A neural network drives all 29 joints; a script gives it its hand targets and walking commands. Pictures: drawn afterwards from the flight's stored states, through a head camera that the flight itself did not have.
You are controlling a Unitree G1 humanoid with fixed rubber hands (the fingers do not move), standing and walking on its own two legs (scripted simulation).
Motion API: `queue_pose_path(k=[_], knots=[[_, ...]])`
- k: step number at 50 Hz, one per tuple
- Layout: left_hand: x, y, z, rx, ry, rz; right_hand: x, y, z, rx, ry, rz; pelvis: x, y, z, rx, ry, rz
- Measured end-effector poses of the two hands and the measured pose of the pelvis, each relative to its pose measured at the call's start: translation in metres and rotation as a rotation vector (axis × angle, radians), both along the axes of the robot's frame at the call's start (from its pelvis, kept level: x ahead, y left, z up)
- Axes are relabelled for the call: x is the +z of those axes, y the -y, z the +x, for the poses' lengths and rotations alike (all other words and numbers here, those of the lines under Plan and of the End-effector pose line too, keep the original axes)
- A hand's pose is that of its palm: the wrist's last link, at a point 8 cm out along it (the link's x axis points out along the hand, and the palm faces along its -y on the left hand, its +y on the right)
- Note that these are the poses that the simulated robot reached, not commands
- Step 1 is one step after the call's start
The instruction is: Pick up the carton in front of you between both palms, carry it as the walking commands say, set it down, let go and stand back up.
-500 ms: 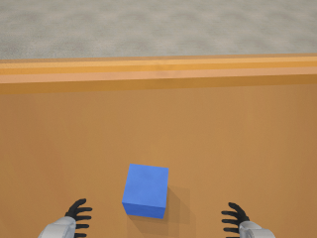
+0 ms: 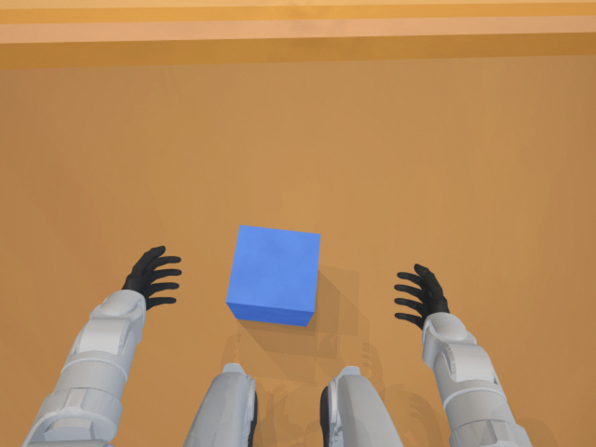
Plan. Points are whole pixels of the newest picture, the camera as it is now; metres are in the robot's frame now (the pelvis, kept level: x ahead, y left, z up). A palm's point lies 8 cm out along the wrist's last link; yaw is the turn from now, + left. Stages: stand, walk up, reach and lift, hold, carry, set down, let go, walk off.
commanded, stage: reach and lift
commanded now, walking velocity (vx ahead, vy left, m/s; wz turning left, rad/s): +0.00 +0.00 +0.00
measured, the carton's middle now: (275, 279) +0.47 +0.04 -0.56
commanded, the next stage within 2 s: none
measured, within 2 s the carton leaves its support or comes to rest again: neither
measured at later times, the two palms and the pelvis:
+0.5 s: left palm (164, 193) +0.50 +0.23 -0.13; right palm (390, 221) +0.46 -0.16 -0.13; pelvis -0.02 +0.01 -0.04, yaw -1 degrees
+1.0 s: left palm (191, 249) +0.48 +0.23 -0.35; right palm (363, 264) +0.46 -0.16 -0.35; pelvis -0.03 +0.00 -0.19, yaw -2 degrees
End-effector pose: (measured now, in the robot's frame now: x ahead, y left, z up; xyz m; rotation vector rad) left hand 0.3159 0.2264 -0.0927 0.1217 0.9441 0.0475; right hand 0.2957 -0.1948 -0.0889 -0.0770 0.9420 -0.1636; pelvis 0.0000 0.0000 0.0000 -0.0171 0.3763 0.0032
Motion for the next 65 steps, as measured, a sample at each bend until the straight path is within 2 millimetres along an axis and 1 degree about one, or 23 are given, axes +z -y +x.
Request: queue_pose_path(k=[8,14,21,24,26,31,34,36,41,46,50,54,57,61,65], knots=[[-0.011,0.004,0.060,-0.002,0.084,-0.014,-0.013,-0.020,0.056,-0.039,0.090,-0.002,-0.016,-0.005,-0.020,0.005,-0.073,-0.008],[-0.020,0.002,0.108,0.007,0.170,-0.017,-0.025,-0.027,0.101,-0.060,0.177,-0.009,-0.027,-0.007,-0.028,0.006,-0.161,-0.013],[-0.029,-0.001,0.163,0.010,0.263,-0.025,-0.036,-0.032,0.150,-0.064,0.267,-0.012,-0.036,-0.008,-0.026,0.006,-0.278,-0.018],[-0.033,-0.001,0.180,0.005,0.288,-0.026,-0.041,-0.033,0.165,-0.057,0.293,-0.013,-0.036,-0.009,-0.021,0.005,-0.326,-0.020],[-0.037,-0.001,0.187,0.003,0.295,-0.026,-0.045,-0.034,0.171,-0.052,0.301,-0.012,-0.035,-0.009,-0.017,0.004,-0.356,-0.021],[-0.057,0.001,0.192,0.008,0.289,-0.031,-0.064,-0.034,0.175,-0.048,0.295,-0.007,-0.040,-0.009,-0.006,0.000,-0.431,-0.021],[-0.077,0.003,0.189,0.016,0.275,-0.033,-0.084,-0.034,0.174,-0.047,0.282,-0.004,-0.051,-0.008,-0.003,-0.002,-0.473,-0.022],[-0.095,0.004,0.186,0.022,0.261,-0.033,-0.102,-0.034,0.173,-0.046,0.271,-0.002,-0.062,-0.007,-0.002,-0.003,-0.497,-0.022],[-0.155,0.005,0.174,0.038,0.231,-0.027,-0.159,-0.035,0.167,-0.040,0.243,0.004,-0.102,-0.003,-0.007,-0.005,-0.539,-0.022],[-0.217,0.003,0.164,0.044,0.237,-0.015,-0.220,-0.034,0.161,-0.032,0.240,0.004,-0.152,0.001,-0.020,-0.008,-0.534,-0.024],[-0.259,0.001,0.161,0.045,0.250,-0.010,-0.261,-0.033,0.160,-0.029,0.247,0.003,-0.193,0.004,-0.034,-0.010,-0.497,-0.027],[-0.293,0.002,0.162,0.047,0.254,-0.015,-0.295,-0.034,0.160,-0.030,0.245,0.005,-0.228,0.005,-0.047,-0.013,-0.445,-0.030],[-0.314,0.004,0.164,0.046,0.253,-0.019,-0.316,-0.036,0.161,-0.032,0.240,0.009,-0.250,0.005,-0.055,-0.014,-0.405,-0.031],[-0.341,0.008,0.165,0.047,0.237,-0.023,-0.342,-0.038,0.162,-0.034,0.220,0.011,-0.272,0.004,-0.062,-0.015,-0.358,-0.033],[-0.368,0.012,0.165,0.046,0.215,-0.025,-0.368,-0.039,0.162,-0.030,0.194,0.012,-0.288,0.002,-0.065,-0.017,-0.327,-0.036]])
